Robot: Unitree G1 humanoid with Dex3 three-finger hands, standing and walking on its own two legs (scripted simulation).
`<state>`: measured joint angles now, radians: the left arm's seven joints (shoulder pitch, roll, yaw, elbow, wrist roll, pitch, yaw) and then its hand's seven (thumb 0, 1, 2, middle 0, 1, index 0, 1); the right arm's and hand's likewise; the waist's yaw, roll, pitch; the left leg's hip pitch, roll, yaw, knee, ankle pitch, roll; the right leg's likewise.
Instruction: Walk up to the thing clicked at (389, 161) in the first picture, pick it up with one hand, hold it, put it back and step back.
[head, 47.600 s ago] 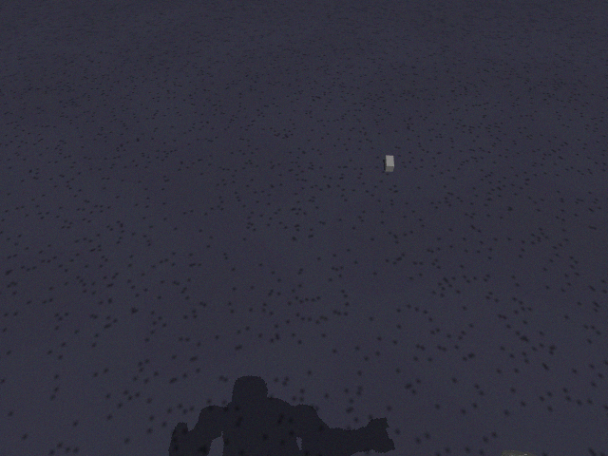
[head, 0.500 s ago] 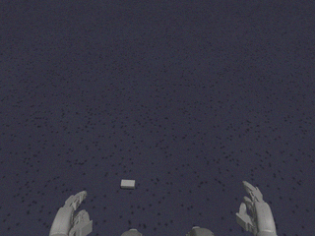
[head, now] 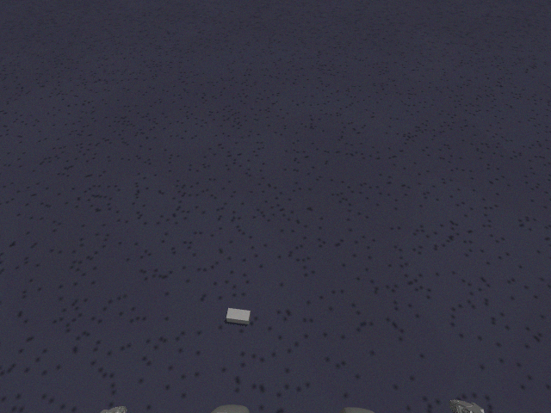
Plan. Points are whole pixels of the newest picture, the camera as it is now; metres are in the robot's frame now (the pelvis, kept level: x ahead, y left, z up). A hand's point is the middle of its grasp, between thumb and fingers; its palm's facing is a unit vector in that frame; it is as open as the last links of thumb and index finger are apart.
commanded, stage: stand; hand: left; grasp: from above
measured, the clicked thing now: (238, 316) +0.52 +0.17 -0.74
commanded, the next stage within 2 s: none
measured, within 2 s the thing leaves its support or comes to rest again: neither
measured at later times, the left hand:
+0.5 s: hand out of the picture +0.04 +0.23 -0.14, palm faces +0.04 -0.93 -0.36, open 7.4 cm
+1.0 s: hand out of the picture +0.07 +0.22 -0.13, palm faces +0.03 -0.94 -0.34, open 7.4 cm
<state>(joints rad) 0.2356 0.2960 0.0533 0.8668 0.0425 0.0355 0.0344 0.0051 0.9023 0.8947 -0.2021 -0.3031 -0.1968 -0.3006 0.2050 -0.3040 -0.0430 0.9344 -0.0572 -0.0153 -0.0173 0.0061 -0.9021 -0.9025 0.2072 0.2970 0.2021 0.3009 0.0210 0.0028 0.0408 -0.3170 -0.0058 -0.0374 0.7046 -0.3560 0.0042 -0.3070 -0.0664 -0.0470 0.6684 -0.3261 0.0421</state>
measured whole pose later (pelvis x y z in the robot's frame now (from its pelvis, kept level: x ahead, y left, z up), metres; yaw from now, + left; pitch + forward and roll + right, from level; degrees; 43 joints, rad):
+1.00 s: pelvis +0.01 -0.02 +0.03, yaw +0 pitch -4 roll +0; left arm 0.11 0.31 0.04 1.15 0.02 0.00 0.02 0.00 0.90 0.89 -0.20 -0.30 -0.20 -0.30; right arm 0.15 -0.32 -0.01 1.13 -0.03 0.00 -0.02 0.00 -0.90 -0.90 0.21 0.30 0.20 0.30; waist 0.01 0.02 0.07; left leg -0.10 0.02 -0.05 0.36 -0.19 -0.03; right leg -0.10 -0.03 -0.07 0.35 -0.18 0.01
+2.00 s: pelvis +0.02 -0.03 +0.03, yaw +1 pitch -3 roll +0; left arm 0.11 0.33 0.03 1.14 0.01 -0.01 0.00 0.00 0.90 0.89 -0.20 -0.30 -0.20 -0.30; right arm 0.11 -0.34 0.00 1.13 -0.02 0.00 -0.01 0.00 -0.90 -0.90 0.21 0.30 0.20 0.30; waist 0.01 0.02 0.06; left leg -0.09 0.03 -0.06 0.33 -0.19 -0.04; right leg -0.10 -0.03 -0.08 0.34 -0.20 0.01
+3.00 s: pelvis -0.13 +0.02 +0.01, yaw -4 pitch -2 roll +1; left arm 0.17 0.34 0.07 0.85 0.03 0.04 0.01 0.00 0.90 0.89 -0.21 -0.30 -0.20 -0.30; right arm 0.13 -0.39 -0.04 0.88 0.00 0.05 -0.02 0.00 -0.90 -0.90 0.21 0.30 0.20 0.30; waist 0.01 0.02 0.16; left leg -0.47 -0.12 -0.12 1.13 -0.49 0.00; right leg -0.27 0.01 0.04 0.61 -0.31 -0.03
